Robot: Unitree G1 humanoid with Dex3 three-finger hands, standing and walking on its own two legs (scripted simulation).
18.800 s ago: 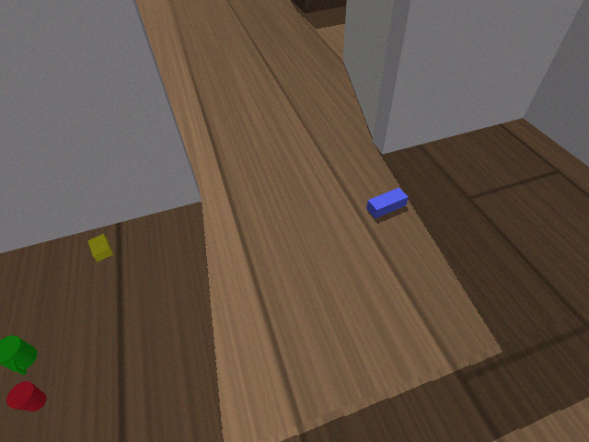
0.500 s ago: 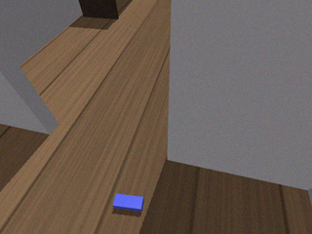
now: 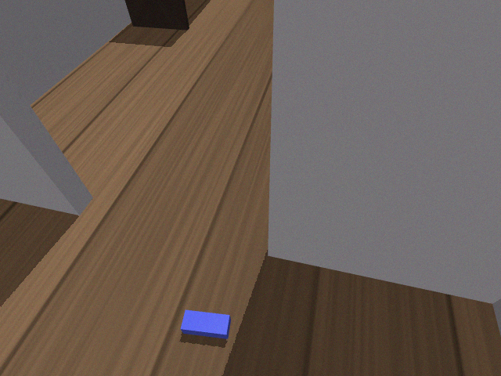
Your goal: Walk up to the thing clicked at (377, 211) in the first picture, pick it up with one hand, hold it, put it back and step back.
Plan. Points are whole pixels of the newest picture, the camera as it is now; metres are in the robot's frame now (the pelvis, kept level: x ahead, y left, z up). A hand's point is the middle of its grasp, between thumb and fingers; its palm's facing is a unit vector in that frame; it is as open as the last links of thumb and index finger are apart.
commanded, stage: stand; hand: left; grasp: from above
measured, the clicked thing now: (206, 324) +0.42 +0.22 -0.76
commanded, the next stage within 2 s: rise first in 0.52 s
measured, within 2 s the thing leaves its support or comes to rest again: neither
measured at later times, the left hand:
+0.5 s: hand out of the picture +0.08 +0.25 -0.16, palm faces -0.02 -0.94 -0.34, open 7.4 cm
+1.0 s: hand out of the picture +0.15 +0.25 -0.18, palm faces -0.08 -0.92 -0.38, open 11.4 cm
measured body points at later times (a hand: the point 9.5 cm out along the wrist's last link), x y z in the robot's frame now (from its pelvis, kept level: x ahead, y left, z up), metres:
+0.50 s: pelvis +0.01 +0.00 +0.00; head +0.02 +0.00 +0.45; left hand +0.08 +0.30 -0.13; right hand +0.08 -0.30 -0.14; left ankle -0.01 +0.12 -0.75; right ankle -0.02 -0.12 -0.75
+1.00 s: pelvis -0.01 +0.01 -0.04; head +0.05 +0.01 +0.41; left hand +0.15 +0.30 -0.16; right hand +0.08 -0.26 -0.15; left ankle -0.01 +0.12 -0.75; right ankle -0.02 -0.12 -0.75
